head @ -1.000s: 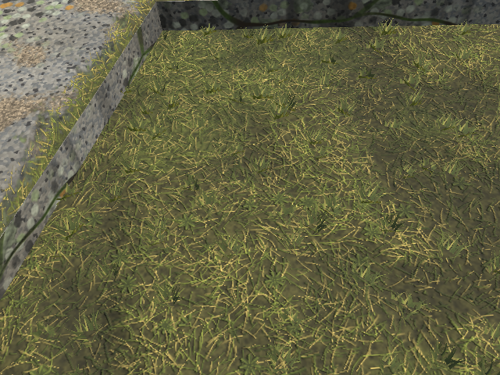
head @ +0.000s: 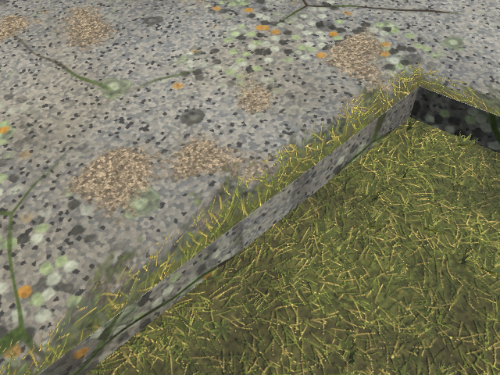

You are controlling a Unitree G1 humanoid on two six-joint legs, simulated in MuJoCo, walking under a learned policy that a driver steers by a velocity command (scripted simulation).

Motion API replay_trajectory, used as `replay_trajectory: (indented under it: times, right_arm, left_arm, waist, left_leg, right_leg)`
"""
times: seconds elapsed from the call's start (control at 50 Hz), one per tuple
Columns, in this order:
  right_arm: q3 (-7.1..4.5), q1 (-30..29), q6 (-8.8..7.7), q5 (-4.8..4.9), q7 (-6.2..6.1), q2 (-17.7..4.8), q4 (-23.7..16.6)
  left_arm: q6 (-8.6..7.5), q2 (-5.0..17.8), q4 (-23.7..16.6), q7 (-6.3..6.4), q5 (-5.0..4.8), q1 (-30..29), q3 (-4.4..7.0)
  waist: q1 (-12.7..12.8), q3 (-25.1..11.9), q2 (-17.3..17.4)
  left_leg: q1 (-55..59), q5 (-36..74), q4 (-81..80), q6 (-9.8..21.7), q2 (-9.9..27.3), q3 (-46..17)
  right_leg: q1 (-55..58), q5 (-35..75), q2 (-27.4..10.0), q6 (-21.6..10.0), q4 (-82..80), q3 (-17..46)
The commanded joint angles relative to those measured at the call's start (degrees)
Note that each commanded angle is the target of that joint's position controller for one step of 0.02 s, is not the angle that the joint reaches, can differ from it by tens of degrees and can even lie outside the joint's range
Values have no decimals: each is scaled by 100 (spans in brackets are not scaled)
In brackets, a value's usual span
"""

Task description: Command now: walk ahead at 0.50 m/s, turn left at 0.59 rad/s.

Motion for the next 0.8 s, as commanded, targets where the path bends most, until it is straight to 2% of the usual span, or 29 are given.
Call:
replay_trajectory:
  times: [0.02, 0.04, 0.1, 0.18, 0.24, 0.28, 0.32, 0.34, 0.36, 0.38, 0.4, 0.42, 0.44, 0.46, 0.48, 0.5, 0.52, 0.56, 0.58, 0.62, 0.68, 0.72, 0.76, 0.8]
  right_arm:
    - [-165, -194, -27, 39, 47, -470, -586]
    - [-145, -245, 1, 39, 56, -379, -614]
    - [-100, -547, 22, -16, 65, -271, -738]
    - [-37, -1080, -55, -6, 186, -169, -818]
    - [20, -1613, -98, 6, 287, -71, -979]
    - [22, -1797, -124, 15, 325, -99, -1089]
    - [-51, -1657, -137, -33, 340, -265, -1108]
    - [-132, -1284, -125, -71, 322, -417, -1031]
    - [-272, -461, -117, -71, 284, -651, -788]
    - [-427, 427, -76, -69, 194, -1004, -547]
    - [-533, 669, -90, -92, 128, -1735, -480]
    - [-395, 833, -146, -80, 146, -1290, -586]
    - [-288, 554, -212, -114, 182, -1028, -511]
    - [-244, 192, -257, -84, 183, -907, -481]
    - [-176, -157, -275, -86, 184, -701, -465]
    - [-119, -379, -302, -130, 181, -552, -493]
    - [-103, -473, -318, -152, 175, -513, -494]
    - [-121, -518, -404, -132, 145, -601, -405]
    - [-136, -507, -431, -123, 124, -662, -342]
    - [-138, -395, -439, -133, 70, -696, -216]
    - [-122, -322, -416, -144, 26, -716, -93]
    - [-139, -110, -421, -175, 21, -782, 60]
    - [-156, -33, -414, -146, 22, -800, 189]
    - [-190, -92, -383, -104, -5, -833, 267]
  left_arm:
    - [-44, 577, -152, 41, 2, 197, 154]
    - [-65, 612, -95, 42, -24, 216, 169]
    - [-86, 846, 60, 59, -21, 293, 250]
    - [-6, 1009, 209, 89, -44, 326, 276]
    - [65, 1144, 363, 94, -120, 608, 303]
    - [118, 1248, 489, 65, -199, 783, 330]
    - [166, 1415, 547, 62, -260, 774, 373]
    - [198, 1501, 566, 73, -281, 725, 389]
    - [227, 1428, 585, 91, -287, 685, 348]
    - [196, 1190, 527, 122, -187, 721, 237]
    - [93, 432, 240, 43, 19, 1310, -35]
    - [-66, 772, 359, -6, -137, 1050, 3]
    - [-117, 1131, 145, -43, -375, 389, 121]
    - [-142, 1005, 42, -21, -349, 130, 69]
    - [-120, 957, 78, 19, -203, 57, 68]
    - [-61, 977, 126, 30, -150, 193, 97]
    - [11, 908, 173, 20, -141, 357, 92]
    - [114, 694, 218, 29, -101, 475, 51]
    - [147, 643, 172, 41, -71, 354, 37]
    - [172, 542, 59, 52, -22, -3, 0]
    - [142, 413, -31, -1, -82, -517, -65]
    - [149, 392, -99, -45, -143, -786, -85]
    - [167, 445, -204, -94, -201, -936, -72]
    - [173, 532, -307, -143, -180, -1031, -40]
  waist:
    - [145, -43, -963]
    - [138, -9, -945]
    - [170, 43, -684]
    - [362, 130, -614]
    - [566, 298, -530]
    - [555, 395, -540]
    - [324, 240, -647]
    - [40, -25, -731]
    - [-436, -477, -659]
    - [-843, -997, -446]
    - [-361, -1712, 1177]
    - [-646, -2569, 794]
    - [-716, -1680, 423]
    - [-502, -1063, 231]
    - [-297, -678, 17]
    - [-84, -535, 91]
    - [51, -512, 128]
    - [183, -423, 68]
    - [191, -304, 52]
    - [111, -109, 23]
    - [-78, 51, 109]
    - [-224, 119, 119]
    - [-253, 152, 154]
    - [-213, 154, 160]
  left_leg:
    - [-1433, 468, 38, -51, 696, -177]
    - [-1468, 557, -84, -85, 720, -117]
    - [-1730, 1069, -738, -199, 798, -87]
    - [-1504, 2155, -2054, -168, 743, 208]
    - [-1259, 2294, -2785, -49, 634, 494]
    - [-1126, 1960, -3112, 99, 525, 577]
    - [-629, 1411, -3358, 329, 236, 774]
    - [-30, 1269, -3523, 470, 35, 901]
    - [1176, 1644, -3909, 660, -202, 1013]
    - [2829, 1947, -3802, 832, 73, 488]
    - [5006, 1496, -3925, 1823, 1794, -2457]
    - [5154, 1010, -4799, 2189, 2311, -4000]
    - [4548, 1242, -4937, 1851, 2064, -3003]
    - [3694, 1757, -4972, 1638, 1810, -2215]
    - [2940, 2339, -5084, 1500, 1617, -1686]
    - [2380, 2762, -5254, 1433, 1474, -1340]
    - [2062, 2855, -5434, 1431, 1417, -1201]
    - [1707, 3179, -5721, 1504, 1408, -860]
    - [1597, 3218, -5841, 1504, 1379, -689]
    - [1539, 3146, -5978, 1416, 1257, -372]
    - [1530, 2871, -6049, 1133, 1000, 211]
    - [1738, 2788, -6041, 1041, 1132, 321]
    - [2114, 2836, -5928, 957, 1343, 398]
    - [2558, 3160, -5652, 836, 1529, 449]
  right_leg:
    - [1197, -82, -1584, -841, -1668, 1650]
    - [1154, 178, -1563, -879, -1758, 1379]
    - [1314, 896, -1664, -984, -1914, 829]
    - [1535, 1361, -1504, -817, -1939, -26]
    - [1750, 1458, -1570, -737, -1912, -346]
    - [2016, 1813, -1709, -715, -1814, -393]
    - [2292, 3357, -1795, -645, -1326, -513]
    - [2342, 4295, -1756, -567, -737, -633]
    - [2062, 4735, -1582, -432, 251, -850]
    - [964, 3709, -1374, -221, 1575, -917]
    - [-1601, -984, -481, 177, 3921, -817]
    - [-2122, -2391, -164, 179, 4832, 437]
    - [-2580, -1966, -452, 100, 4938, 570]
    - [-2545, -1467, -706, 34, 4530, 489]
    - [-2307, -1162, -881, 71, 4138, 443]
    - [-1895, -943, -1004, 103, 3912, 489]
    - [-1615, -800, -1018, 152, 3811, 499]
    - [-1493, -567, -1017, 286, 3507, 439]
    - [-1588, -340, -1015, 357, 3282, 421]
    - [-1755, 309, -989, 440, 2668, 397]
    - [-1492, 1381, -776, 391, 1390, 242]
    - [-1365, 1685, -655, 324, 932, 207]
    - [-1440, 1565, -608, 169, 725, 328]
    - [-1600, 1113, -560, -21, 592, 392]
Keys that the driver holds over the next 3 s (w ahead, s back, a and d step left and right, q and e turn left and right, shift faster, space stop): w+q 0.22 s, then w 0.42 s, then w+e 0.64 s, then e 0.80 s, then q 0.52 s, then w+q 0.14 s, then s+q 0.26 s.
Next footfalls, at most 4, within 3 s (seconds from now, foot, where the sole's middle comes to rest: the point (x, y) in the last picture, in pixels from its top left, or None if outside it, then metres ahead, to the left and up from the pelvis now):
0.38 left None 0.34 0.18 -0.77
0.90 right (260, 316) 0.65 0.02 -0.77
1.38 left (185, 204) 0.94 0.23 -0.62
2.08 right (303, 229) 0.94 -0.13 -0.77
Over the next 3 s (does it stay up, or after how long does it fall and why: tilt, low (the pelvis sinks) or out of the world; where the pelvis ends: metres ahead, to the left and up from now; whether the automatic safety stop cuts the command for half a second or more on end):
stays up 1.11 -0.06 0.14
